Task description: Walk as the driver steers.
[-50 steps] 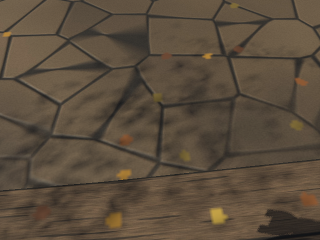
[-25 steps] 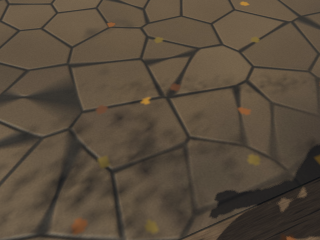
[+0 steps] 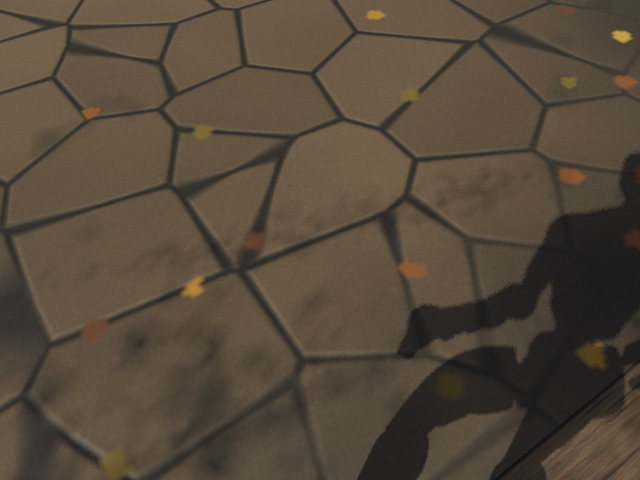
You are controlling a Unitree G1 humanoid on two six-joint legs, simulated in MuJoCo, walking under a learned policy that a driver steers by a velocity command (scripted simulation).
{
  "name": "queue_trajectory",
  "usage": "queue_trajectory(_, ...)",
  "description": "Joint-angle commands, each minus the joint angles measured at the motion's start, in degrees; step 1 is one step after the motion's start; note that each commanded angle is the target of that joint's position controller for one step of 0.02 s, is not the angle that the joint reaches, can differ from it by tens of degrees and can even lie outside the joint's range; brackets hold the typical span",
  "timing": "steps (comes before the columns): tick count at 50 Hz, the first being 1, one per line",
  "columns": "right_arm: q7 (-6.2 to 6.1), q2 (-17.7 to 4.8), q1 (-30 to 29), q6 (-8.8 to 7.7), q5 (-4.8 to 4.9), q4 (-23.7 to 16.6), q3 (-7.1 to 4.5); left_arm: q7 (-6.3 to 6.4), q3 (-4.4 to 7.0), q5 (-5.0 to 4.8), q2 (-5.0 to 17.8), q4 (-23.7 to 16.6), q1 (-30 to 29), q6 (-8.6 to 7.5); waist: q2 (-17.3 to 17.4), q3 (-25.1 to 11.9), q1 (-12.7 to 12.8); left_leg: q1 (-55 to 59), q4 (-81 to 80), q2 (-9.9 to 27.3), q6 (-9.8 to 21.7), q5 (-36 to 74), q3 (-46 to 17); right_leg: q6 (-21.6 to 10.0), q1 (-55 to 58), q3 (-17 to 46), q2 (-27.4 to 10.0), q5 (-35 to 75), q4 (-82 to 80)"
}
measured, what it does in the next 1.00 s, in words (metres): walks ahead, turning right: left foot, then right foot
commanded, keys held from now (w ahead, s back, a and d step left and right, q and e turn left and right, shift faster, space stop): w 0.14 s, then w+e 0.08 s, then e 0.24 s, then w+e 0.54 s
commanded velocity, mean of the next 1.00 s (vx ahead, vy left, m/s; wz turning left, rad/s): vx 0.39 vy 0.00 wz -0.41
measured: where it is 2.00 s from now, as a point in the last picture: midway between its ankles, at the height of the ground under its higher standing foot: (511, 297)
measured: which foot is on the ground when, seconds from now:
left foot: up 0.00-0.32, down 0.34-0.84, up 0.86-1.00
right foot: down 0.00-0.34, up 0.36-0.82, down 0.84-1.00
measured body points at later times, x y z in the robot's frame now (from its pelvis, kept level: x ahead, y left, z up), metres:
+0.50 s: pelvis +0.25 +0.05 -0.01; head +0.30 +0.05 +0.44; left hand +0.35 +0.34 -0.13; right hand +0.40 -0.22 -0.10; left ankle +0.35 +0.15 -0.74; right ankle +0.16 -0.08 -0.66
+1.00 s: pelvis +0.40 -0.05 +0.01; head +0.41 -0.09 +0.46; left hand +0.55 +0.19 -0.09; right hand +0.45 -0.37 -0.11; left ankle +0.48 +0.09 -0.66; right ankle +0.34 -0.12 -0.74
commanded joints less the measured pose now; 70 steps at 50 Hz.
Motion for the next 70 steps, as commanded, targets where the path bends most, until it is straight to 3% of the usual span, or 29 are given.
queue_trajectory(1,0.06,-4.59,3.07,0.29,-0.58,-2.66,-1.31,0.23,1.89,0.09,6.83,-2.32,-0.13,-2.04,-6.7,-5.33,-1.01,-7.63,-2.01,3.16,-1.33,5.26,-2.38,-11.79,8.16,15.21,-15.24,11.52,-15.74)
queue_trajectory(7,0.35,-1.76,-8.35,0.22,-1.05,-5.51,-0.3,1.53,2.1,0.05,8.82,1.55,3.52,-2.29,-4.63,-0.62,2.17,-10.17,-23.31,1.26,-2.57,23.61,-1.06,-8.92,7.73,7.1,-12.15,12.18,-18.32)
queue_trajectory(11,1.34,-1.83,-16.17,-0.59,-0.72,-8.15,-0.02,1.84,2.5,-0.95,10.32,4.8,8.83,-1.62,-4.1,1.48,4.75,-8.8,-32.84,-1.51,-1.91,26.46,-1.21,-8.5,11.13,9.59,-13.86,8.45,-16.48)
queue_trajectory(16,1.58,-5.84,-8.31,-1.87,-2.38,-6.49,-1.77,3.02,2.96,-0.7,11.04,5.76,7.21,0.43,-7.14,-4.49,-0.94,5.04,-39.96,-5.92,1.94,24.2,-0.11,-3.22,16.23,11.88,-12.26,29.88,-0.08)
queue_trajectory(17,1.09,-8.39,-2.79,-2.1,-2.86,-5.37,-2.62,3.09,2.5,-0.41,9.73,4.96,6.9,0.5,-5.42,-9.66,-3.47,16.44,-39.62,-3.26,3.62,36.35,-0.87,-0.67,12.19,10.1,-8.35,27.63,8.97)
queue_trajectory(18,0.49,-12.57,3.29,-1.9,-4.17,-5.35,-3.28,2.93,1.11,0.95,5.26,3.34,10.39,0.18,4.4,-19.67,-3.73,37.46,-32.9,9.97,9.01,57.8,-11.58,2.6,-2.68,8.37,-2.68,4.36,27.38)
queue_trajectory(19,0.7,-11.86,4.3,-0.6,-3.47,-5.63,-3.13,2.76,0.21,-0.34,2.89,4.52,19.23,-0.06,16.88,-30.72,-2.03,49.87,-35.24,22.03,17.61,58.63,-28.72,5.33,-15.2,8.41,2.96,-33.49,44.38)
queue_trajectory(20,0.57,-8.12,2.86,0.56,-2.52,-6.94,-2.31,2.88,1.98,-1.49,9.67,5.49,16.99,0.51,9.03,-29.74,-3.44,44.65,-38.97,18.94,15.86,45.75,-27.57,5.78,-16.53,12.15,-0.32,-30.48,49.43)
queue_trajectory(21,0.1,-5.76,-0.89,1.26,-1.91,-7.12,-1.64,3.15,2.67,-2.18,11.05,3.85,11.07,1.33,6.17,-20.48,-3.03,37.16,-41.06,16.91,13.84,38.06,-20.25,6.23,-20.8,8.98,-2.7,-26.58,49.63)
queue_trajectory(22,-0.27,-4.28,-4.12,1.71,-1.78,-6.78,-1.15,3.61,2.67,-1.84,10.17,3.49,8.51,2.42,3.83,-13.95,-1.83,28.56,-43.47,14.19,12.99,34.27,-15.23,7.01,-20.75,7.02,-4.82,-23.33,47.6)
queue_trajectory(24,-0.35,-3.72,-7.99,1.86,-2.64,-6.01,-1.14,4.13,2.73,-1.49,7.6,3.38,9.82,4.79,6.03,-8.58,1.47,14.0,-49.55,11.07,11.93,20.08,-8.64,7.25,-13.69,5.53,-7.83,-18.08,42.77)
queue_trajectory(27,-0.65,-5.44,-9.58,0.81,-2.09,-5.09,-2.16,3.84,2.47,-0.84,5.51,1.58,7.77,5.39,7.3,-6.47,1.58,10.16,-57.03,11.87,12.83,4.2,-6.33,6.1,-12.69,3.55,-9.25,-12.32,35.78)
queue_trajectory(37,-0.28,-9.87,-7.64,1.64,0.16,-1.85,-4.41,0.87,2.82,-0.8,5.95,-0.99,-1.45,4.1,3.45,-3.92,0.13,18.54,-57.92,13.71,9.89,-1.14,2.49,2.17,-9.21,-0.65,-9.04,-6.26,14.2)
queue_trajectory(39,-0.1,-9.85,-8.43,2.48,0.79,-1.39,-4.47,0.62,2.98,-0.84,5.8,-0.35,0.09,4.08,2.8,-3.26,1.81,17.81,-54.93,13.23,8.33,-4.4,4.6,0.67,-4.79,-2.97,-8.08,-6.16,9.28)
queue_trajectory(41,0.04,-6.91,-8.92,3.1,0.37,-1.05,-3.62,1.08,4.12,-1.08,7.31,2.98,7.34,4.04,-0.15,-3.99,4.76,12.21,-44.45,9.39,5.62,-4.8,9.05,-1.84,6.66,-5.1,-4.42,-7.23,4.49)
queue_trajectory(42,0.29,-2.77,-10.2,3.06,-0.91,-1.82,-2.25,1.8,6.05,-1.49,12.19,5.03,15.33,3.82,-10.61,-5.09,7.54,4.26,-24.28,3.9,2.1,-1.05,14.7,-5.99,15.58,6.33,-9.54,-10.78,-2.47)
queue_trajectory(43,0.21,-0.19,-12.99,2.09,-2.11,-6.69,-1.19,1.96,7.4,-1.28,20.57,3.68,17.49,2.86,-23.1,-4.13,6.19,-20.37,-3.88,-6.43,-2.22,-14.29,11.26,-16.34,26.24,37.37,-20.86,-18.96,-10.53)
queue_trajectory(44,0.53,-3.96,-15.57,0.28,-0.38,-6.97,-1.83,1.09,6.11,-0.66,16.65,2.49,15.95,0.89,-14.72,-5.33,7.29,-28.07,3.11,-5.89,-0.95,-14.54,-0.08,-18.87,27.22,43.72,-23.8,-22.89,-15.19)
queue_trajectory(45,1.16,-5.96,-15.83,-1.16,1.0,-7.08,-2.29,0.99,4.92,-0.48,13.25,1.77,13.33,-0.51,-12.97,-3.42,5.58,-28.88,2.36,-3.23,0.83,-9.05,-2.01,-16.49,25.9,38.48,-22.98,-17.74,-14.68)
queue_trajectory(48,1.44,-6.35,-14.62,-2.34,-1.69,-4.59,-2.81,1.9,3.05,-1.14,8.49,0.25,7.78,-0.55,-7.82,-2.91,2.1,-20.2,-8.26,-0.54,0.26,3.32,-2.14,-11.01,19.27,24.54,-17.41,-0.58,-13.2)
queue_trajectory(56,2.28,-1.21,-24.61,-1.32,-0.6,-7.85,-0.93,3.93,3.84,-0.95,10.48,1.66,12.0,-0.54,-7.56,0.11,4.44,-7.27,-34.31,-6.66,-2.57,24.0,-0.49,-7.45,9.67,15.63,-11.98,6.52,-14.36)
queue_trajectory(62,2.12,-5.05,-19.99,-2.26,-0.6,-7.78,-2.21,4.3,4.39,-1.14,10.25,3.04,11.98,0.58,-9.44,-0.69,1.92,0.08,-38.22,-6.52,0.29,18.59,-2.15,-5.15,14.66,20.42,-14.43,14.21,-6.51)
queue_trajectory(64,1.35,-8.21,-6.54,-2.57,-1.3,-4.71,-3.94,3.86,3.48,-0.49,8.22,1.64,9.68,1.06,-8.88,-10.24,-4.6,20.69,-38.3,-4.83,3.66,18.25,-2.15,-2.21,9.98,17.59,-8.94,22.67,9.81)
queue_trajectory(65,0.84,-11.77,3.34,-2.23,-2.01,-3.95,-4.54,3.68,2.1,0.98,4.94,0.06,10.4,1.03,-0.89,-20.53,-7.4,38.01,-36.17,5.82,6.57,13.5,-13.98,-0.13,-0.21,14.08,-4.08,6.64,27.34)
queue_trajectory(66,1.5,-13.86,4.46,-1.72,-2.4,-2.38,-4.94,3.32,1.05,-1.72,0.58,-1.0,20.37,0.25,21.64,-26.8,-1.11,51.94,-46.15,17.7,15.24,-0.95,-44.12,2.93,-19.66,12.07,2.18,-25.84,45.24)
queue_trajectory(67,1.51,-7.29,1.44,-1.55,-1.2,-3.63,-3.43,3.48,2.13,-2.79,7.27,1.17,17.9,0.13,12.71,-19.93,-2.56,46.95,-49.44,16.26,13.42,-10.9,-43.55,3.06,-24.95,13.9,-2.48,-22.75,51.2)
queue_trajectory(68,1.06,-4.16,-1.66,-1.21,-0.85,-4.12,-2.71,3.35,2.91,-2.58,10.25,0.07,10.86,0.22,6.58,-11.92,-3.67,38.42,-50.13,14.16,11.16,-8.64,-32.44,2.97,-25.99,11.42,-4.68,-17.38,50.65)
queue_trajectory(69,0.91,-3.86,-4.12,-0.99,-1.33,-3.99,-2.49,3.53,2.96,-1.92,9.89,-0.37,7.67,0.33,1.46,-7.76,-2.43,30.25,-50.86,12.16,10.27,-0.59,-25.22,2.97,-23.31,9.79,-7.2,-13.4,48.88)
queue_trajectory(70,0.77,-2.98,-5.17,-0.91,-1.79,-3.33,-2.35,3.4,3.12,-1.14,9.18,-0.99,5.54,0.34,0.98,-5.01,-1.61,24.68,-51.89,10.33,10.13,5.42,-20.16,2.76,-21.65,9.65,-8.85,-11.2,46.08)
